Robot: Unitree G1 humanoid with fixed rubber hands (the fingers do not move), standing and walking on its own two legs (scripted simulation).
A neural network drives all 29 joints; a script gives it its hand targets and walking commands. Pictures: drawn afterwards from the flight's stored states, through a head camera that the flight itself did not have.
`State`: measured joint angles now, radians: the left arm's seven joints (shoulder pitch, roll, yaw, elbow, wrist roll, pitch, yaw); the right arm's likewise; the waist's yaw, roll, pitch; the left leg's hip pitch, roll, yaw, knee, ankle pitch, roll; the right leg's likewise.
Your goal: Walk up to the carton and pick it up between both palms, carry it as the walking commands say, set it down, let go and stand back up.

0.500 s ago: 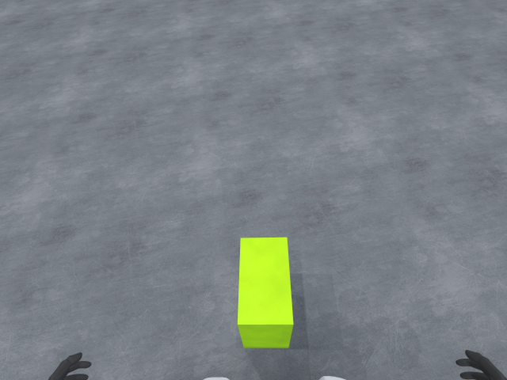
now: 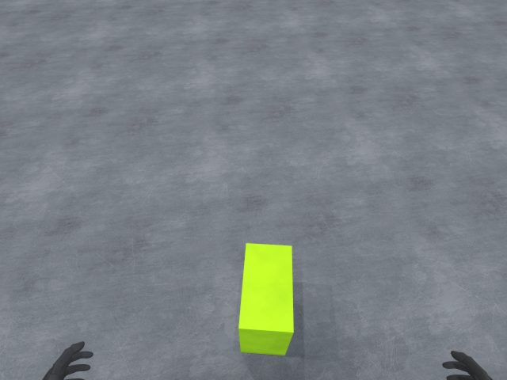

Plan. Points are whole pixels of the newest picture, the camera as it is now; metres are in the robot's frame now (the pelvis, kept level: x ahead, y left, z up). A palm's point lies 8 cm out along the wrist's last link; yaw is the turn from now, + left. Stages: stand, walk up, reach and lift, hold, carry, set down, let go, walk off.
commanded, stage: walk up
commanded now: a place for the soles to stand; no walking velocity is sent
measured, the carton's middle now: (265, 300) +0.47 -0.03 -0.62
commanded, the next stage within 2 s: reach and lift in 1.28 s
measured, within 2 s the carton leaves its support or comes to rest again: neither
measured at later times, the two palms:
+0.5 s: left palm out of the picture +0.10 +0.34 -0.09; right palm out of the picture +0.10 -0.33 -0.09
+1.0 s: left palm out of the picture +0.09 +0.32 -0.09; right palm (467, 377) +0.15 -0.31 -0.08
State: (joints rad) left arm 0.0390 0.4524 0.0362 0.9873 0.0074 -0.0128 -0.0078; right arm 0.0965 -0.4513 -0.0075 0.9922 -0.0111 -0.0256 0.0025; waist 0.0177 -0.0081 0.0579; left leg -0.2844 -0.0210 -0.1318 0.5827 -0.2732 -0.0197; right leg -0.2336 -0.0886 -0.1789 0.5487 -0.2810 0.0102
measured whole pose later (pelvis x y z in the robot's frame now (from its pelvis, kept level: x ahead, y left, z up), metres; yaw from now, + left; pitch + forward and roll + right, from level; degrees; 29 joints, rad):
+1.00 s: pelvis -0.01 +0.00 +0.01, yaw +2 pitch -2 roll +0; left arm 0.04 0.41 0.02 1.04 0.00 -0.02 -0.01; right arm 0.01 -0.42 -0.01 1.01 -0.01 -0.01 0.01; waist 0.02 0.01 0.07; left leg -0.22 -0.02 -0.12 0.43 -0.18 -0.03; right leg -0.19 -0.04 -0.08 0.44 -0.22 0.00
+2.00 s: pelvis -0.01 +0.00 -0.04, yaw -2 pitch +17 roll +0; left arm -0.20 0.27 0.17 0.64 0.02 0.16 -0.04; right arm -0.22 -0.26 -0.13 0.65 -0.02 0.16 -0.01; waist 0.01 0.00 0.03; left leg -0.79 0.00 -0.05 0.84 -0.35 -0.04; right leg -0.79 -0.01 0.00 0.86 -0.36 0.00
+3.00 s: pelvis -0.05 +0.01 -0.11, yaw -3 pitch +46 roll +0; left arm -1.03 0.12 0.37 0.82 0.12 0.07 0.05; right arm -1.03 -0.12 -0.39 0.82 -0.13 0.06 -0.07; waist 0.00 0.00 -0.06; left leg -1.57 0.00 -0.03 1.05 -0.29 -0.03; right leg -1.57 -0.01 0.02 1.06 -0.30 0.02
